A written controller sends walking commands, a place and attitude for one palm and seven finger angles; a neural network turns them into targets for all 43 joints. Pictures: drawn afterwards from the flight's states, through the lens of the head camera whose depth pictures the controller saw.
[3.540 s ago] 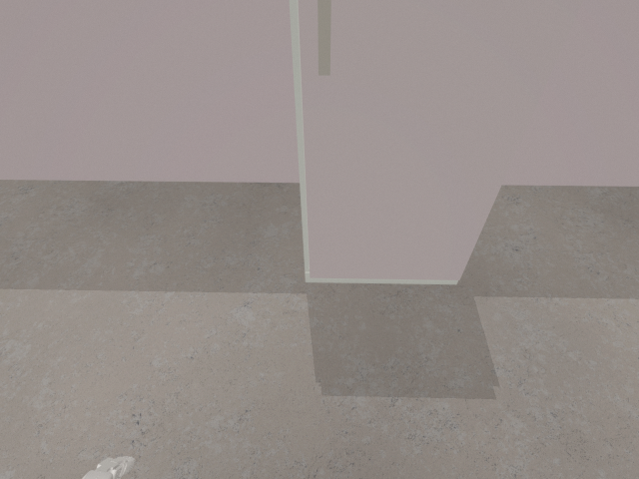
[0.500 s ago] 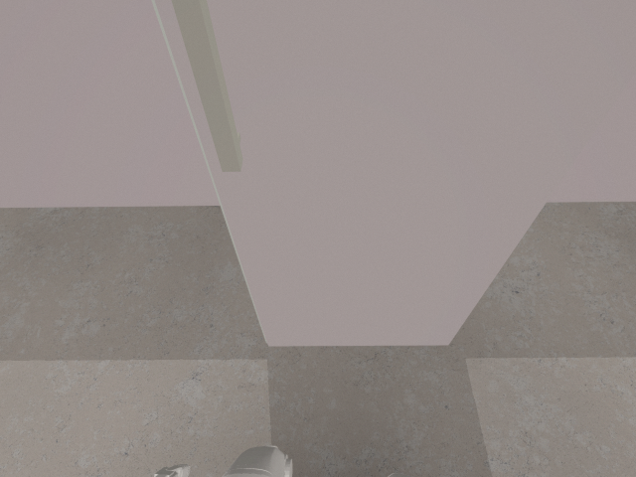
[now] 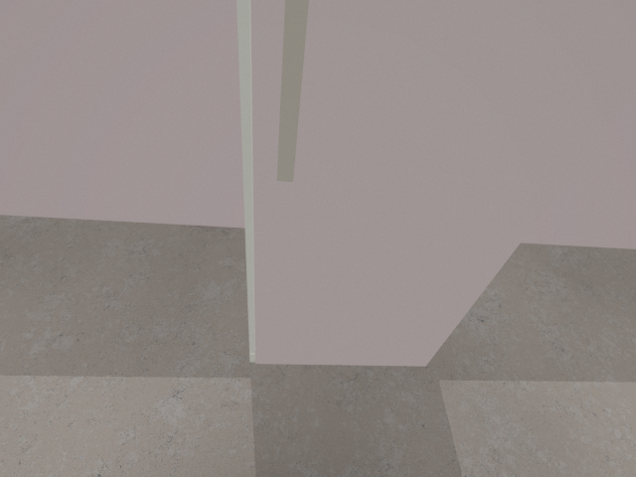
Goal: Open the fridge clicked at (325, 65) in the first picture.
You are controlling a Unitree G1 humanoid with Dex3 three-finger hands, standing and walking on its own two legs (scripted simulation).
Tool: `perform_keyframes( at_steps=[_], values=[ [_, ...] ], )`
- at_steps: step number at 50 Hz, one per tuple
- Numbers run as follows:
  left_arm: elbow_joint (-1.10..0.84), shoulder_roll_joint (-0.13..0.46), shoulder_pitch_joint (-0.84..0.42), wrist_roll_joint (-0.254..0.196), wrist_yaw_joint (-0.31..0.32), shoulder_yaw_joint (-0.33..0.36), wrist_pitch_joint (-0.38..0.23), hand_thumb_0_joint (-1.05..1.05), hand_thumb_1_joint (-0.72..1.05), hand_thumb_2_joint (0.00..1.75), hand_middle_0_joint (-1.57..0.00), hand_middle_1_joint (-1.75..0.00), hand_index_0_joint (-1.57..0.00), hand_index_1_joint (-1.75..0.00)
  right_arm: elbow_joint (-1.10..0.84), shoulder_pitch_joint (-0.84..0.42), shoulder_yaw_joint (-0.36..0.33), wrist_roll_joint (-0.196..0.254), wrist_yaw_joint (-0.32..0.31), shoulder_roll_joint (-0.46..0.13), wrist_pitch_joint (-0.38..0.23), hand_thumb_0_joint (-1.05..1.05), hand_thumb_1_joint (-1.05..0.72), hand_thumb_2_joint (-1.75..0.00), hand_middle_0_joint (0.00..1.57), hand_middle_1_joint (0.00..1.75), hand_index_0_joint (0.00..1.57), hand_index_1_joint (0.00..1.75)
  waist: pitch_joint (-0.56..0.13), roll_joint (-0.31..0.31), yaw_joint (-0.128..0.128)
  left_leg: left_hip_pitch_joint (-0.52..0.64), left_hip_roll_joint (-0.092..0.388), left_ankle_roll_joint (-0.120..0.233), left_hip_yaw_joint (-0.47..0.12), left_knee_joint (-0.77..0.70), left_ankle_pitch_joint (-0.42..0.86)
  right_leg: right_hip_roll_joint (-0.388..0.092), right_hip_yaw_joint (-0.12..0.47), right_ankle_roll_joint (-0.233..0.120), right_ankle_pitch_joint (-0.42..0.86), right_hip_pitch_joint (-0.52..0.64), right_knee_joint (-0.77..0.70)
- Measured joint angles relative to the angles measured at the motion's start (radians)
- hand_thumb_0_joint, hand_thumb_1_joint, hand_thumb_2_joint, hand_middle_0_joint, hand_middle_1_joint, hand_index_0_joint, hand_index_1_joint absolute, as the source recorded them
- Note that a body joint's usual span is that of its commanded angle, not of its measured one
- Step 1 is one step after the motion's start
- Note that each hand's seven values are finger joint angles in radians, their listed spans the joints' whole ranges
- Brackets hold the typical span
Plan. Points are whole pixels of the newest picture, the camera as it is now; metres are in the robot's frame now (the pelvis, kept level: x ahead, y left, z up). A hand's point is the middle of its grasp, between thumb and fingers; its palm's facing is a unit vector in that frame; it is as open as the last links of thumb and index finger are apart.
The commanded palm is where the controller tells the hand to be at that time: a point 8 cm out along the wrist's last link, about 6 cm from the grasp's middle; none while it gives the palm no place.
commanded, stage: come to a stop and stand still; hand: left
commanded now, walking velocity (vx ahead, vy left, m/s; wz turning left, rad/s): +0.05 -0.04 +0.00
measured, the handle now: (292, 67) +0.53 +0.10 +0.26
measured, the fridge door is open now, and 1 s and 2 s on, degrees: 0 0 0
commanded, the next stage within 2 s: look again from close up in 0.88 s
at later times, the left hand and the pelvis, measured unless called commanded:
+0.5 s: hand out of the picture -0.03 +0.09 -0.18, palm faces +0.05 -0.98 -0.17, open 7.3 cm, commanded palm none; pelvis -0.03 -0.07 -0.01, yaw +1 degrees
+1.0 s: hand out of the picture -0.05 +0.09 -0.18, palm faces +0.06 -0.99 -0.16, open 7.4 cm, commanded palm none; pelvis -0.01 -0.06 -0.01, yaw +0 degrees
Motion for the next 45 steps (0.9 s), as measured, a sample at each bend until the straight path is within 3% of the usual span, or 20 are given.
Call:
perform_keyframes(
  at_steps=[10,14,17,21,23,27,36,45],
  values=[
    [0.005,-0.039,-0.053,-0.011,0.005,-0.03,-0.013,0.0,0.91,0.9,-0.2,-0.3,-0.2,-0.3,0.095,0.091,-0.011,-0.004,0.015,-0.01,0.02,0.0,-0.91,-0.89,0.2,0.3,0.2,0.3,0.011,0.036,-0.051,-0.025,0.012,-0.022,-0.003,-0.009,0.039,-0.022,-0.055,-0.036,-0.082,0.119,-0.298],
    [0.0,-0.062,-0.073,-0.014,0.017,-0.042,-0.047,0.0,0.91,0.9,-0.2,-0.3,-0.2,-0.3,0.131,0.116,-0.014,0.003,0.023,-0.007,0.029,0.01,-0.91,-0.89,0.2,0.3,0.2,0.3,0.004,0.037,-0.045,-0.046,-0.002,-0.047,0.007,0.029,0.034,-0.022,-0.073,-0.052,0.061,0.205,-0.519],
    [0.02,-0.083,-0.069,-0.014,0.029,-0.053,-0.057,0.01,0.93,0.9,-0.2,-0.3,-0.2,-0.3,0.149,0.129,-0.009,0.007,0.027,-0.01,0.035,0.01,-0.91,-0.89,0.2,0.3,0.2,0.3,-0.005,0.082,-0.051,-0.048,0.019,-0.07,-0.021,0.07,-0.026,0.002,-0.094,-0.068,0.078,0.226,-0.526],
    [0.024,-0.095,-0.037,-0.021,0.032,-0.062,-0.072,0.01,0.93,0.9,-0.2,-0.3,-0.2,-0.3,0.15,0.137,0.006,0.001,0.033,0.006,0.036,0.01,-0.91,-0.89,0.2,0.3,0.19,0.3,-0.028,0.097,-0.039,-0.046,0.046,-0.078,-0.054,0.098,-0.052,0.035,-0.101,-0.09,0.072,0.231,-0.54],
    [0.029,-0.103,-0.031,-0.026,0.032,-0.066,-0.076,0.01,0.92,0.9,-0.2,-0.3,-0.2,-0.3,0.149,0.131,0.012,0.001,0.031,0.016,0.027,0.01,-0.91,-0.89,0.2,0.3,0.19,0.3,-0.019,0.097,-0.042,-0.044,0.059,-0.093,-0.068,0.093,0.0,0.05,-0.109,-0.098,0.067,0.23,-0.531],
    [0.038,-0.121,-0.017,-0.028,0.031,-0.071,-0.077,0.01,0.92,0.9,-0.2,-0.3,-0.2,-0.3,0.147,0.113,0.021,0.003,0.026,0.039,0.021,0.0,-0.91,-0.89,0.2,0.3,0.19,0.3,0.0,0.073,-0.032,-0.042,0.067,-0.113,-0.072,0.101,-0.015,0.058,-0.112,-0.107,0.063,0.233,-0.527],
    [0.055,-0.158,0.01,-0.027,0.026,-0.077,-0.081,0.0,0.91,0.9,-0.2,-0.3,-0.2,-0.3,0.135,0.063,0.019,0.009,0.014,0.041,0.012,0.0,-0.91,-0.89,0.2,0.3,0.19,0.3,0.035,0.055,-0.007,-0.04,0.069,-0.114,-0.07,0.088,-0.016,0.06,-0.109,-0.107,0.067,0.235,-0.543],
    [0.059,-0.137,0.015,-0.023,0.031,-0.073,-0.086,0.0,0.91,0.9,-0.2,-0.3,-0.2,-0.3,0.132,0.031,0.018,0.01,0.007,0.015,0.009,0.01,-0.92,-0.89,0.2,0.3,0.19,0.3,0.036,0.059,0.002,-0.021,0.055,-0.105,-0.061,0.076,-0.026,0.046,-0.103,-0.096,0.059,0.253,-0.553]
  ],
)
